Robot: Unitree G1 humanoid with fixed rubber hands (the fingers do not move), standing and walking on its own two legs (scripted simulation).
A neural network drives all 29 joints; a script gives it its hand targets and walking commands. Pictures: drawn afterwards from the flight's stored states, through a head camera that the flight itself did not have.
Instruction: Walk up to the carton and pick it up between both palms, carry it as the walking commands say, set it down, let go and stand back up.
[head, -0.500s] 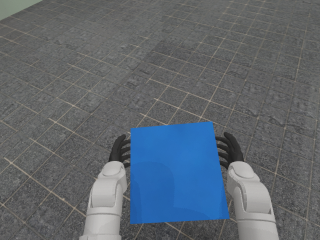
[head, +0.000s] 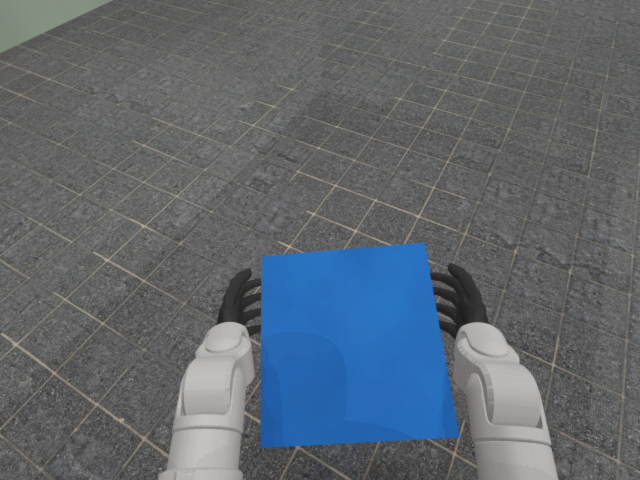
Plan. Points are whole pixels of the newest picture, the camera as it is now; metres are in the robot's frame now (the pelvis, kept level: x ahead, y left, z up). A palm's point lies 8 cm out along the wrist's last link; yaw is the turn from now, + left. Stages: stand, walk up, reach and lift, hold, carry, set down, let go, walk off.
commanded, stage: carry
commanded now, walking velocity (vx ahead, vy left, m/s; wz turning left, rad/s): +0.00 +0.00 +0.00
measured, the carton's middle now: (350, 351) +0.29 -0.01 -0.06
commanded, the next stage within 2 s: none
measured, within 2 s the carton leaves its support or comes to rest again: neither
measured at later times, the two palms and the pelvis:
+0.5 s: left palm (232, 349) +0.26 +0.14 +0.02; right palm (475, 349) +0.26 -0.15 +0.04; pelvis -0.02 +0.00 +0.00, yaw +0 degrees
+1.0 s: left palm (228, 439) +0.16 +0.13 +0.02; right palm (508, 442) +0.16 -0.16 +0.03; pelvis -0.11 -0.01 +0.00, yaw +0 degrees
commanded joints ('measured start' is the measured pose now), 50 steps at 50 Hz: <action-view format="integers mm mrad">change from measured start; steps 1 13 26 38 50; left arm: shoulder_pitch -400 -411 -517 -595 -679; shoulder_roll -599 -622 -663 -692 -703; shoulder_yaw -508 -507 -508 -480 -426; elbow -200 -58 22 113 203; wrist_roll -188 -167 -159 -135 -111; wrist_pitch -24 -55 -97 -119 -135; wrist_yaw -168 -205 -252 -291 -322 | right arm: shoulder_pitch -363 -364 -458 -555 -667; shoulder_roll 620 633 693 734 765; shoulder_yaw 472 474 482 456 438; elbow -154 -19 75 177 276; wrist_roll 102 75 91 84 87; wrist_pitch -38 -65 -98 -116 -122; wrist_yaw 149 180 222 253 274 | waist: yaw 29 24 17 11 4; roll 50 56 36 -46 -54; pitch -475 -446 -407 -313 -185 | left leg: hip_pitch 334 361 287 138 29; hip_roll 127 145 145 113 85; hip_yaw -69 -84 -89 -115 -138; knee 58 32 -8 -111 -214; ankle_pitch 1105 1110 923 483 93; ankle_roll -2 10 19 30 28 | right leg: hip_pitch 255 209 220 239 149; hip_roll -93 -80 -108 -133 -119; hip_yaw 48 48 84 131 167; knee -58 -60 -47 -135 -259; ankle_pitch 741 613 579 428 16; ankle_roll -18 -25 -27 -40 -62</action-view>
